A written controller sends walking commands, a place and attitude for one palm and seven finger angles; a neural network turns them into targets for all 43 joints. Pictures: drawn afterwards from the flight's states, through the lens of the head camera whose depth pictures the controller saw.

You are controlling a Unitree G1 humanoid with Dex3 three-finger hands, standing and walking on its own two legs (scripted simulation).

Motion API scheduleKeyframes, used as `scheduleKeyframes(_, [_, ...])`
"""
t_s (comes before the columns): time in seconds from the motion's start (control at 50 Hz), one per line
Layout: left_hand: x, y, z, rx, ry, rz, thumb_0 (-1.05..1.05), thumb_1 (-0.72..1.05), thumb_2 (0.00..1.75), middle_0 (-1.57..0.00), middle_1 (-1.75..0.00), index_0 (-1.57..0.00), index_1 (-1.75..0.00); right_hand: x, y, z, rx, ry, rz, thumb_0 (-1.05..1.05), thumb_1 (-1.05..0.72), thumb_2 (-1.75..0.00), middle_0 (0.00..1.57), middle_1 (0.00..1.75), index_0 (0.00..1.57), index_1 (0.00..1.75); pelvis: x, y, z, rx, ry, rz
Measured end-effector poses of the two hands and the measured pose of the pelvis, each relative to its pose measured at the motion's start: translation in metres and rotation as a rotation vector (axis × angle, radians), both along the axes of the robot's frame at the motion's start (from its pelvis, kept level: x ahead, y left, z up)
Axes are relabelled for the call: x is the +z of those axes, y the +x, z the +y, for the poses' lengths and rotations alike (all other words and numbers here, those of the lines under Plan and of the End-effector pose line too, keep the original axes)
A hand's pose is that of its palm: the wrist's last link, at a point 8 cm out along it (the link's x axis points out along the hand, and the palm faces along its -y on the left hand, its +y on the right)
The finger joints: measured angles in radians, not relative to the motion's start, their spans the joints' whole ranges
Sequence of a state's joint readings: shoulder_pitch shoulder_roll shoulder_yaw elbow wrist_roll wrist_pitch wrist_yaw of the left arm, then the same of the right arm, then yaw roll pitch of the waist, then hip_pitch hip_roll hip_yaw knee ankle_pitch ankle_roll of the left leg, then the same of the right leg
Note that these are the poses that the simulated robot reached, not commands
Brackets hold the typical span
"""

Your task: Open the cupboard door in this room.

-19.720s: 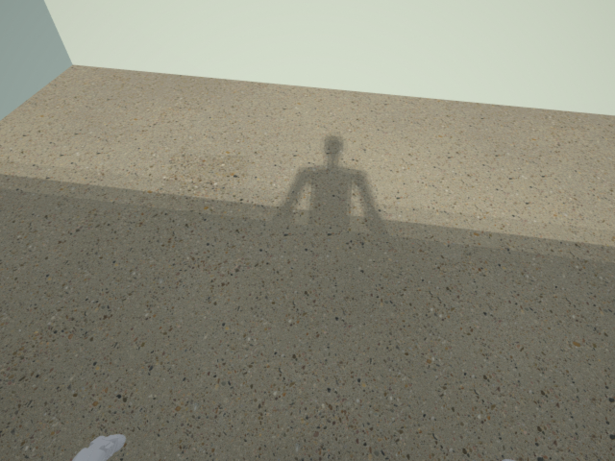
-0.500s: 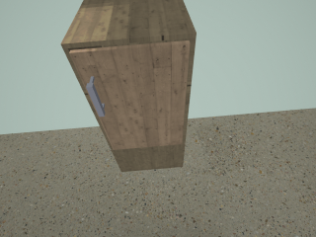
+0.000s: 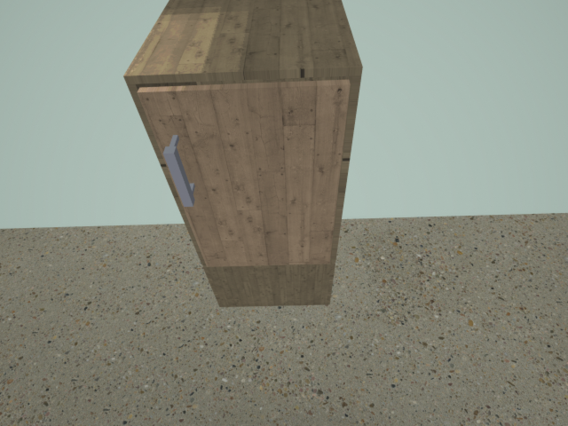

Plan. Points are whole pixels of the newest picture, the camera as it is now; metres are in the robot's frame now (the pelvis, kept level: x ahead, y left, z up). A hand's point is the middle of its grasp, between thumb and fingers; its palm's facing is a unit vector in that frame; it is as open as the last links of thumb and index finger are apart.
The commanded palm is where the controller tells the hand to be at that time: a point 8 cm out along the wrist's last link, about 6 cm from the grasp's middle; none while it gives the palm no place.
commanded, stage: raise the hand with hooked fingers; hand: left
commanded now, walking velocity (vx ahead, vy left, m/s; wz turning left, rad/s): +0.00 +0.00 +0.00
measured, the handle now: (182, 172) +0.58 +0.27 -0.01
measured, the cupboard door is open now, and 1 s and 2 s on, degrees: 0 0 0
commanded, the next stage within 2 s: none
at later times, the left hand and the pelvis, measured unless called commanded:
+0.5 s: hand out of the picture +0.12 +0.24 -0.05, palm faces +0.14 -0.99 -0.05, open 9.6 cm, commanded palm +0.11 +0.29 -0.04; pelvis -0.08 +0.04 -0.10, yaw +2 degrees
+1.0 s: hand (93, 388) +0.16 +0.29 -0.03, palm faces +0.07 -0.99 -0.09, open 12.6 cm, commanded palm +0.14 +0.34 -0.02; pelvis -0.09 +0.07 -0.08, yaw +2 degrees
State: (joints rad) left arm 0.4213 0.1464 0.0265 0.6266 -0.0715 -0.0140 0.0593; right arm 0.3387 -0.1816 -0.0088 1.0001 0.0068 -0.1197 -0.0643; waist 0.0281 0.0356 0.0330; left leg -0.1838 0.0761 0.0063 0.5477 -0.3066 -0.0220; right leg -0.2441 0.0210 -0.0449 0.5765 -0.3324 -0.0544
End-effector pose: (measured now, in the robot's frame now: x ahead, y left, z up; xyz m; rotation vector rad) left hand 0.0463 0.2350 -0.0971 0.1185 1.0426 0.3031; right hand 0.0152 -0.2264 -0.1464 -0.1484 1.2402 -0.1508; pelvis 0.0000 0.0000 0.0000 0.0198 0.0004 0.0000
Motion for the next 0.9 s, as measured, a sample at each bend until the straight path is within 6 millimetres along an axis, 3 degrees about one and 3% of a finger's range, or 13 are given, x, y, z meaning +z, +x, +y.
scheduleKeyframes(0.1, [0.082, 0.085, 0.010, -0.027, 0.057, -0.584, 0.02, 0.87, 0.87, -0.21, -0.33, -0.20, -0.33, 0.021, 0.068, -0.017, 0.013, -0.077, -0.363, 0.01, -0.91, -0.90, 0.20, 0.30, 0.20, 0.30, -0.006, -0.014, 0.010, 0.042, 0.001, 0.048])
scheduleKeyframes(0.16, [0.105, 0.111, 0.010, -0.113, 0.018, -0.863, 0.01, 0.82, 0.85, -0.21, -0.36, -0.20, -0.36, 0.043, 0.108, -0.022, 0.057, -0.108, -0.561, 0.01, -0.91, -0.90, 0.20, 0.30, 0.20, 0.30, -0.018, -0.028, 0.012, 0.027, 0.015, 0.110])
scheduleKeyframes(0.24, [0.094, 0.102, 0.004, -0.251, -0.083, -1.081, 0.00, 0.73, 0.82, -0.21, -0.41, -0.21, -0.41, 0.065, 0.148, -0.018, 0.160, -0.144, -0.759, 0.01, -0.91, -0.90, 0.20, 0.30, 0.19, 0.30, -0.045, -0.046, 0.016, 0.014, 0.016, 0.172])
scheduleKeyframes(0.34, [0.043, 0.058, 0.016, -0.248, -0.147, -0.992, 0.00, 0.61, 0.77, -0.23, -0.48, -0.22, -0.49, 0.067, 0.170, 0.004, 0.240, -0.158, -0.866, 0.01, -0.91, -0.90, 0.20, 0.30, 0.19, 0.30, -0.077, -0.063, 0.026, 0.020, 0.005, 0.204])
scheduleKeyframes(0.4, [0.026, 0.038, 0.034, -0.177, -0.113, -0.927, 0.01, 0.54, 0.74, -0.23, -0.53, -0.23, -0.53, 0.055, 0.168, 0.029, 0.272, -0.135, -0.864, 0.01, -0.91, -0.90, 0.20, 0.30, 0.19, 0.30, -0.089, -0.072, 0.032, 0.033, -0.019, 0.206])
scheduleKeyframes(0.46, [0.037, 0.034, 0.051, -0.171, -0.031, -0.975, 0.01, 0.47, 0.71, -0.24, -0.57, -0.23, -0.57, 0.034, 0.153, 0.055, 0.300, -0.095, -0.812, 0.01, -0.90, -0.90, 0.20, 0.30, 0.19, 0.30, -0.096, -0.079, 0.038, 0.043, -0.045, 0.207])
scheduleKeyframes(0.54, [0.067, 0.053, 0.058, -0.259, 0.008, -1.121, 0.01, 0.37, 0.67, -0.24, -0.63, -0.23, -0.63, 0.002, 0.118, 0.085, 0.305, -0.028, -0.702, 0.01, -0.90, -0.90, 0.20, 0.30, 0.20, 0.30, -0.100, -0.088, 0.047, 0.051, -0.071, 0.207])
scheduleKeyframes(0.6, [0.074, 0.073, 0.055, -0.343, -0.035, -1.132, 0.01, 0.30, 0.64, -0.24, -0.68, -0.24, -0.68, -0.015, 0.086, 0.097, 0.266, 0.008, -0.615, 0.01, -0.90, -0.90, 0.20, 0.30, 0.20, 0.30, -0.099, -0.094, 0.053, 0.047, -0.078, 0.209])
scheduleKeyframes(0.68, [0.061, 0.088, 0.057, -0.364, -0.112, -0.971, 0.00, 0.21, 0.60, -0.25, -0.74, -0.24, -0.74, -0.020, 0.047, 0.095, 0.177, 0.010, -0.524, 0.01, -0.90, -0.90, 0.21, 0.30, 0.20, 0.30, -0.091, -0.097, 0.061, 0.034, -0.069, 0.206])
scheduleKeyframes(0.76, [0.059, 0.083, 0.073, -0.272, -0.090, -0.897, 0.00, 0.12, 0.56, -0.26, -0.80, -0.25, -0.80, -0.011, 0.026, 0.080, 0.122, -0.043, -0.487, 0.01, -0.90, -0.90, 0.21, 0.30, 0.20, 0.30, -0.081, -0.094, 0.066, 0.020, -0.059, 0.204])
scheduleKeyframes(0.82, [0.072, 0.076, 0.089, -0.213, -0.010, -0.960, 0.00, 0.05, 0.53, -0.27, -0.84, -0.26, -0.84, -0.005, 0.023, 0.065, 0.131, -0.092, -0.481, 0.01, -0.90, -0.90, 0.21, 0.30, 0.20, 0.30, -0.078, -0.091, 0.067, 0.021, -0.058, 0.207])
scheduleKeyframes(0.9, [0.082, 0.078, 0.103, -0.218, 0.065, -1.057, 0.00, -0.04, 0.49, -0.27, -0.90, -0.26, -0.90, -0.002, 0.033, 0.050, 0.178, -0.139, -0.487, 0.01, -0.90, -0.90, 0.20, 0.30, 0.20, 0.30, -0.082, -0.089, 0.067, 0.039, -0.065, 0.216])
